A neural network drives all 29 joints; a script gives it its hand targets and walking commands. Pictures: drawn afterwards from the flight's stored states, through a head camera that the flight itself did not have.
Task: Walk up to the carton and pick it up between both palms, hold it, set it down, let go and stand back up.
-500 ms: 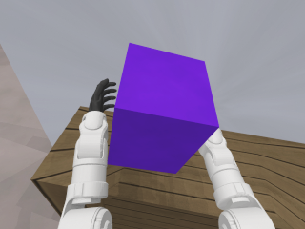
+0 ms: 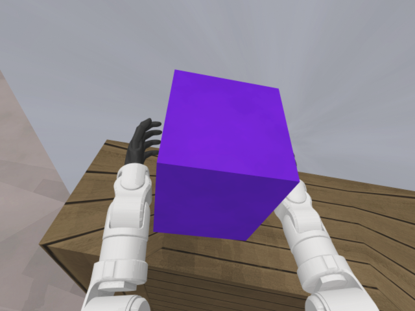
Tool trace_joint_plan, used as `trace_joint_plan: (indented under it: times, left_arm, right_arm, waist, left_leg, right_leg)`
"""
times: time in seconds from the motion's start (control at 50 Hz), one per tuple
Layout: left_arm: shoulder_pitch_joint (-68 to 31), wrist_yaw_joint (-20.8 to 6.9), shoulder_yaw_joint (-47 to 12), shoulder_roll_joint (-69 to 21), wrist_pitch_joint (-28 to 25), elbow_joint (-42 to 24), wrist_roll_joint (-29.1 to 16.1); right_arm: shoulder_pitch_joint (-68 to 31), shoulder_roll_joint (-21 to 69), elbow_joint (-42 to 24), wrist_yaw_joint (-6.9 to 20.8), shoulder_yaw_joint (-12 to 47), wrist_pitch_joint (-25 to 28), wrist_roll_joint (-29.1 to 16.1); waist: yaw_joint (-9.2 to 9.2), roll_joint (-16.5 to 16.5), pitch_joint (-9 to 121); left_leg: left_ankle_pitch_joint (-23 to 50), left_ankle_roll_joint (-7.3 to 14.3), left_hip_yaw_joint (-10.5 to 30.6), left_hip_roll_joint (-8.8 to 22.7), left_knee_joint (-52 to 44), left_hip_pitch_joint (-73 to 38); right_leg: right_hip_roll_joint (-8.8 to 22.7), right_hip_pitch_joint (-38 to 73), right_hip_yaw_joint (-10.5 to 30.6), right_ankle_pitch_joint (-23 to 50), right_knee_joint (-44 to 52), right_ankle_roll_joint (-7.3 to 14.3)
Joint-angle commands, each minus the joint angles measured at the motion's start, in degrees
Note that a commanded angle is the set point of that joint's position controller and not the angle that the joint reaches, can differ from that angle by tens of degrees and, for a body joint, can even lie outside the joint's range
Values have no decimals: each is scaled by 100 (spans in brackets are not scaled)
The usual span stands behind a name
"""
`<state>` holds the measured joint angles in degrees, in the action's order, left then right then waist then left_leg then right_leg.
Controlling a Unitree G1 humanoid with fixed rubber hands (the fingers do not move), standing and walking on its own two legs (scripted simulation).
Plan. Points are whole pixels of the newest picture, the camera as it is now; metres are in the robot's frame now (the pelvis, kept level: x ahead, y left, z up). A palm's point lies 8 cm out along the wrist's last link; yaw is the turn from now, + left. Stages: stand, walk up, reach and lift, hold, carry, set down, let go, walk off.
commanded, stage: set down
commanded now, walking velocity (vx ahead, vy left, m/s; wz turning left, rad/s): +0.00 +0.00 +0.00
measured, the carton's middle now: (213, 162) +0.36 -0.01 +0.10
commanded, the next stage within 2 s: none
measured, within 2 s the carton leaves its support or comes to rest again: neither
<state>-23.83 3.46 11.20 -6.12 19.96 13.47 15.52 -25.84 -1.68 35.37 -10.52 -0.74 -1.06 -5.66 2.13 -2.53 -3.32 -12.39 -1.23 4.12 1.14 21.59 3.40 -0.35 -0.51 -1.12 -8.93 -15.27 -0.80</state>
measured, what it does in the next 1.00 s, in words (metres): stands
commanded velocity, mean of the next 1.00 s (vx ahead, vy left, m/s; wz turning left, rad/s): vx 0.00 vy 0.00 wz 0.00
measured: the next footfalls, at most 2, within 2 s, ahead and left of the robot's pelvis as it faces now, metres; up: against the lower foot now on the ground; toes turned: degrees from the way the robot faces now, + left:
none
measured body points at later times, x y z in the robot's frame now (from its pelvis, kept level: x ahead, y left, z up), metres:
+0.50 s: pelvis -0.01 +0.00 +0.00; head +0.00 +0.02 +0.45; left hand +0.37 +0.12 +0.08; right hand +0.35 -0.17 +0.06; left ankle +0.00 +0.13 -0.75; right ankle +0.00 -0.13 -0.75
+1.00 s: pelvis +0.00 -0.01 +0.00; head +0.04 +0.00 +0.45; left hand +0.37 +0.12 +0.02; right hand +0.36 -0.17 +0.01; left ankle +0.00 +0.13 -0.75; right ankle +0.00 -0.13 -0.75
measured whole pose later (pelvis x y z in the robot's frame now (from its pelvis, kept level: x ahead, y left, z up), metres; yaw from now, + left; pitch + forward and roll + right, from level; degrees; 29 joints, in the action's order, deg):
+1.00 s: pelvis +0.00 -0.01 +0.00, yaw -2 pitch +6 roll -1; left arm -29.2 5.4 16.8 -5.3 -12.5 49.5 13.5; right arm -28.1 2.1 54.0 -7.5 -16.5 17.8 10.8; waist -0.7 -0.1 1.8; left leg -9.4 -1.9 2.7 1.8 19.4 16.2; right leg -0.9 -14.9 0.2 -6.5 -15.3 -0.2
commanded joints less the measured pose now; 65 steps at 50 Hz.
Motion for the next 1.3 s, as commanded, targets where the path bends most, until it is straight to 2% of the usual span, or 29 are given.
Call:
trace_joint_plan:
  times: [0.0,0.14,0.4,0.48,0.62,0.76,0.86,1.08,1.28]
  left_arm:
    - [-3331,-909,-3147,-3150,-527,-759,-621]
    - [-3365,-863,-3049,-3196,-754,-310,-573]
    - [-3578,-769,-2535,-3368,-1432,652,-321]
    - [-3812,-711,-2443,-3428,-1761,908,-302]
    - [-3948,-711,-1923,-3343,-2388,1789,-89]
    - [-4023,-697,-1619,-3318,-3095,2361,47]
    - [-4092,-631,-1612,-3344,-3531,2623,46]
    - [-4246,-404,-1852,-3447,-4337,3030,-137]
    - [-3991,-418,-1871,-3462,-4813,3470,-242]
  right_arm:
    - [-4264,3179,-2404,824,2274,655,52]
    - [-4139,3202,-2093,881,2077,725,270]
    - [-4211,3425,-1315,1100,1730,1145,703]
    - [-4272,3551,-1073,1162,1583,1323,905]
    - [-4145,3704,-259,1241,1141,1652,1417]
    - [-3941,3901,382,1279,851,2067,1834]
    - [-3805,3989,683,1288,710,2311,2076]
    - [-3647,4229,1016,1289,861,2572,2187]
    - [-3270,4421,1248,1225,1235,2630,2032]
  waist:
    - [122,335,2926]
    - [117,333,2866]
    - [-143,289,3175]
    - [-177,263,3373]
    - [-241,120,3323]
    - [-257,144,3550]
    - [-223,198,3754]
    - [-223,302,4376]
    - [-171,291,4638]
  left_leg:
    - [2491,-272,-448,-338,-84,-587]
    - [2128,-266,-443,-302,-161,-486]
    - [2118,-228,-567,-262,-197,-252]
    - [2026,-214,-615,-253,-219,-132]
    - [1563,-127,-743,-236,-382,363]
    - [1785,-163,-816,-214,-375,548]
    - [1884,-213,-826,-184,-337,563]
    - [2292,-300,-718,-149,-30,689]
    - [2796,-340,-573,-160,239,1057]
  right_leg:
    - [-326,897,-392,2301,-156,-91]
    - [-290,667,-396,1945,-119,-75]
    - [-269,577,-379,1877,-129,-40]
    - [-247,557,-360,1878,-156,-48]
    - [-137,672,-277,1825,-179,-88]
    - [-93,805,-237,2171,-227,-83]
    - [-105,647,-249,2109,-216,-45]
    - [-156,167,-209,2161,-336,18]
    - [-151,268,-94,3186,-676,-33]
